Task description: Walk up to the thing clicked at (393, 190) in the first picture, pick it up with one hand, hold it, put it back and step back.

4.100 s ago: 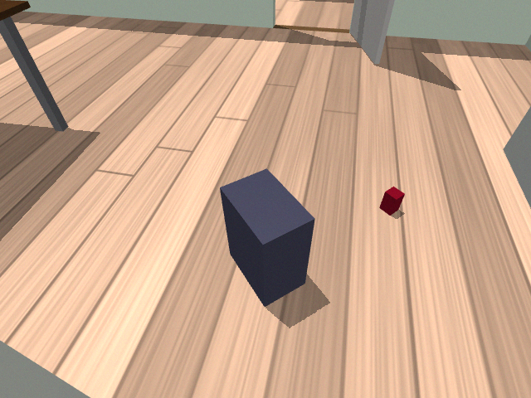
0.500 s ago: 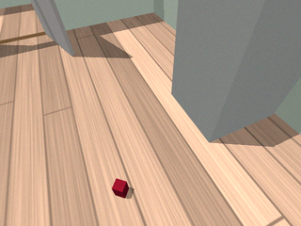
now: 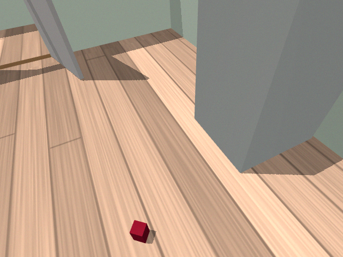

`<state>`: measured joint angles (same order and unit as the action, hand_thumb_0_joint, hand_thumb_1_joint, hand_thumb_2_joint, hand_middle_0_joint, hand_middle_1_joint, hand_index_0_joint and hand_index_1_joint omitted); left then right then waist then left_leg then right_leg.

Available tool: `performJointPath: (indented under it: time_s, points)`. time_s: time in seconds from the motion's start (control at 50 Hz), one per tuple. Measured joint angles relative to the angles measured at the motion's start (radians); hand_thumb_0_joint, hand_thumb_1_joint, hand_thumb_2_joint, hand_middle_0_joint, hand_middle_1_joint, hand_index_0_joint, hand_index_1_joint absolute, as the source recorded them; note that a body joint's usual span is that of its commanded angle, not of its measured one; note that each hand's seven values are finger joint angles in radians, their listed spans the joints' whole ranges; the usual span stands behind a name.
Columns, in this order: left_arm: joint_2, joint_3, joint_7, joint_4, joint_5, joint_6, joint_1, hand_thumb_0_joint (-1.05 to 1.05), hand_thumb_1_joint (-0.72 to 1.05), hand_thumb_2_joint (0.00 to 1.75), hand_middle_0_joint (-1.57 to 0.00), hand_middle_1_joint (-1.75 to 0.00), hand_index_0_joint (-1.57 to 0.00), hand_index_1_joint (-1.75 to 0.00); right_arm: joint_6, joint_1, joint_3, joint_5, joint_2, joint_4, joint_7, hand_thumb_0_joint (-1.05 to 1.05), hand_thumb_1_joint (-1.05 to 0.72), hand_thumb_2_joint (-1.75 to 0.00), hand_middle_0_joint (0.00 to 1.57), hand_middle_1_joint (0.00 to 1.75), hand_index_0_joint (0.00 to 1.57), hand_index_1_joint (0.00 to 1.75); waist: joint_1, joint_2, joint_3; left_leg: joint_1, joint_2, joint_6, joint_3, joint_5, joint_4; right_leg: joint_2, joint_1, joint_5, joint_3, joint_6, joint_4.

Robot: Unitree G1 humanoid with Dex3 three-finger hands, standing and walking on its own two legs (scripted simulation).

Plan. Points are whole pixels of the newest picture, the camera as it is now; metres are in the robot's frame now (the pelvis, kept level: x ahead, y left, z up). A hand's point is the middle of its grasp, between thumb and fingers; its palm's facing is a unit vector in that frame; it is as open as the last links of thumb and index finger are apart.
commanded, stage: walk up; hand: left
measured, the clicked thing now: (140, 231) +0.44 +0.23 -0.70
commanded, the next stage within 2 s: stand in 1.22 s
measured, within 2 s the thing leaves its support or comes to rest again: neither
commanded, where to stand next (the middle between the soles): +0.05 +0.00 m, yaw -1 degrees
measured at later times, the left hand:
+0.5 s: hand out of the picture +0.12 +0.26 -0.13, palm faces -0.04 -0.94 -0.35, open 7.4 cm
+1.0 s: hand out of the picture +0.12 +0.26 -0.13, palm faces -0.03 -0.94 -0.35, open 7.4 cm
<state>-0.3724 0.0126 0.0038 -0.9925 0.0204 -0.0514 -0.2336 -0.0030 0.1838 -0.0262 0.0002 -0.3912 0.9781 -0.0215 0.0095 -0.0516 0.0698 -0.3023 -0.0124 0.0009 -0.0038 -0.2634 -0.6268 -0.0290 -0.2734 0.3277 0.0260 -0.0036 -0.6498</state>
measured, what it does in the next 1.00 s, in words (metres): stands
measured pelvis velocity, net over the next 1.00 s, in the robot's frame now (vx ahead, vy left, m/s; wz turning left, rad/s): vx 0.03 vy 0.01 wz -0.01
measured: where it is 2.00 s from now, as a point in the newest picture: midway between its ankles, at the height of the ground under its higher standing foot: outside the picture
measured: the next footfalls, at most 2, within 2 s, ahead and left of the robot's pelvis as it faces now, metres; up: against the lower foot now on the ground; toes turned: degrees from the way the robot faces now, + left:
none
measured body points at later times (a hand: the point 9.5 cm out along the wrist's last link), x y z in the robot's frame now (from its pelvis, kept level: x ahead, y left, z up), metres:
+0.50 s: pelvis +0.02 +0.01 +0.02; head +0.03 +0.01 +0.47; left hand +0.12 +0.31 -0.11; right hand +0.11 -0.30 -0.11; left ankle +0.04 +0.13 -0.72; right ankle +0.02 -0.12 -0.72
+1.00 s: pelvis +0.03 +0.01 +0.02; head +0.03 +0.00 +0.47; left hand +0.12 +0.31 -0.10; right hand +0.11 -0.30 -0.11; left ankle +0.04 +0.13 -0.72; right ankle +0.02 -0.12 -0.72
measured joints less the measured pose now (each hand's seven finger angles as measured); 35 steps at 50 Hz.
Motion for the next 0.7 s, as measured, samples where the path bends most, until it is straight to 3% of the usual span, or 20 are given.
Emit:
performJointPath:
  time_s: [0.22,0.7]
  points:
    - [0.007,-0.016,-0.006,-0.055,-0.016,0.003,0.099,0.0,0.9,0.9,-0.2,-0.3,-0.21,-0.3,0.013,-0.052,0.031,0.0,0.035,0.089,-0.005,0.0,-0.91,-0.9,0.2,0.3,0.2,0.3,-0.008,0.042,-0.025,0.066,-0.004,-0.002,-0.01,0.017,0.102,0.005,0.074,-0.051,-0.008,-0.009,0.131]
    - [0.018,-0.012,-0.009,-0.177,-0.008,0.023,0.146,0.0,0.9,0.9,-0.2,-0.3,-0.21,-0.3,0.005,-0.109,0.018,0.002,0.031,0.175,0.007,0.0,-0.91,-0.9,0.2,0.3,0.2,0.3,-0.007,0.035,-0.027,0.162,-0.004,-0.004,-0.017,0.073,0.252,0.007,0.174,-0.117,-0.011,-0.015,0.296]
